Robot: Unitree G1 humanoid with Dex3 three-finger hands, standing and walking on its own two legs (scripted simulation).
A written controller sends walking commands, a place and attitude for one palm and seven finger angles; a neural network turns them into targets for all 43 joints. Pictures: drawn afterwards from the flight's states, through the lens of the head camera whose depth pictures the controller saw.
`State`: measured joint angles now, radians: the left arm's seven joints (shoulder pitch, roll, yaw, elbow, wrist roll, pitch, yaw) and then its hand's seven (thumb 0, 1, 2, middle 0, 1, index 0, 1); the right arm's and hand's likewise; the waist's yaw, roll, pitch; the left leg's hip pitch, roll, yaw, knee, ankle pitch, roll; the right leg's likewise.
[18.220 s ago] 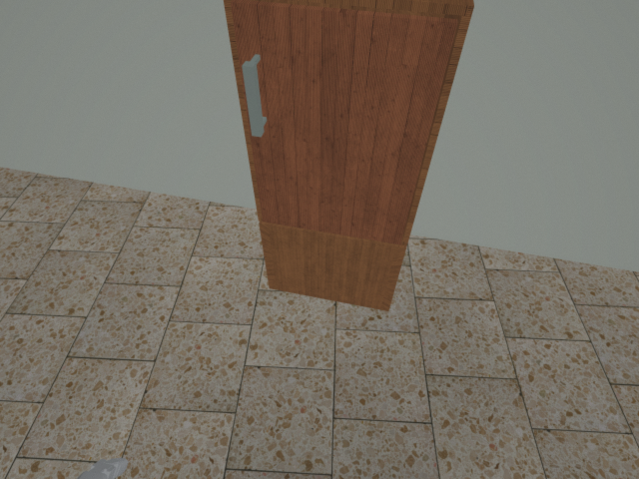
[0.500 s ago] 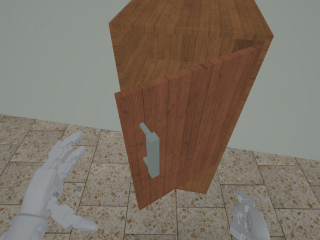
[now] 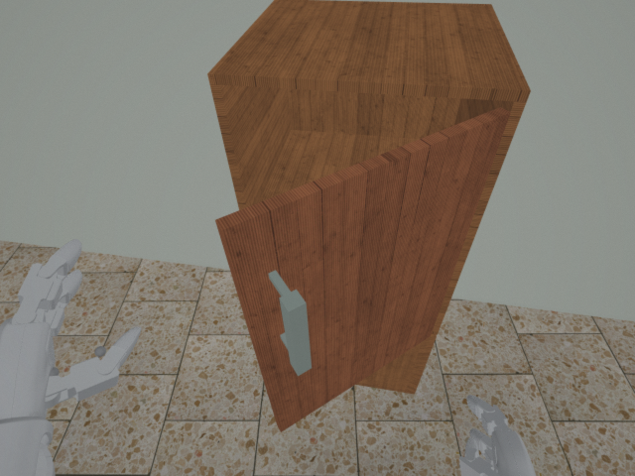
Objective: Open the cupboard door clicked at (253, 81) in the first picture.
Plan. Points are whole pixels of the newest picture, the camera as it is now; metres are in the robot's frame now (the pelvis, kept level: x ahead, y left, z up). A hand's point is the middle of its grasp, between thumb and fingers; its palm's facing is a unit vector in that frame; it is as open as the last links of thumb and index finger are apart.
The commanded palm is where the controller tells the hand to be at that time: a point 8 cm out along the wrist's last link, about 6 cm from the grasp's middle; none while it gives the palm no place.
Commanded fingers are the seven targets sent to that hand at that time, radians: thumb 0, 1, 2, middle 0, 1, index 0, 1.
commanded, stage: draw the hand back to the body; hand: left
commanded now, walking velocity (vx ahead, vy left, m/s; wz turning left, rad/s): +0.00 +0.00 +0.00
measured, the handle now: (289, 324) +0.29 +0.08 +0.05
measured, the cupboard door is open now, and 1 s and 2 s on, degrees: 42 42 42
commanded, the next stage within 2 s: step back with the hand held close in 0.52 s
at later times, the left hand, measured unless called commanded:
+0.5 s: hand (88, 348) +0.18 +0.24 +0.15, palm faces +0.44 -0.80 -0.41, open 7.5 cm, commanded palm +0.13 +0.29 +0.17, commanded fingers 0.00 0.90 0.90 -0.20 -0.30 -0.20 -0.30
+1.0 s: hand (62, 382) +0.15 +0.25 +0.15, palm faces +0.34 -0.79 -0.52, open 7.4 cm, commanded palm +0.09 +0.30 +0.17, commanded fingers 0.00 0.90 0.90 -0.20 -0.30 -0.20 -0.30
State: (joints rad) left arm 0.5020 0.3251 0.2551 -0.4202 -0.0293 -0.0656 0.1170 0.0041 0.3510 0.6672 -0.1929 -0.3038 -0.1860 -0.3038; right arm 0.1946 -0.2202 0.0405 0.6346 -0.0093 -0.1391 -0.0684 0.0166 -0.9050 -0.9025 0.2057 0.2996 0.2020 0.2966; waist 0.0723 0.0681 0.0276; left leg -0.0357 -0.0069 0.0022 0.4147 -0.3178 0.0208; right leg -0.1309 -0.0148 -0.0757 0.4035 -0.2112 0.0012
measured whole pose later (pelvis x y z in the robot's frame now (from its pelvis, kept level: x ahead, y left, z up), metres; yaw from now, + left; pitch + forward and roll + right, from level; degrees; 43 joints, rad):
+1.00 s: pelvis -0.05 +0.00 +0.00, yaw -1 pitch +0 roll +0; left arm 0.57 0.41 0.38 -0.48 -0.03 -0.16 0.12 0.02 0.89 0.90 -0.22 -0.30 -0.21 -0.30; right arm 0.18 -0.24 -0.01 0.57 0.01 -0.04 -0.08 0.02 -0.91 -0.90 0.20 0.30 0.20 0.30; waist 0.01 0.02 0.03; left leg -0.22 -0.02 0.03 0.48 -0.26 0.03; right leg -0.31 -0.03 -0.05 0.45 -0.13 0.00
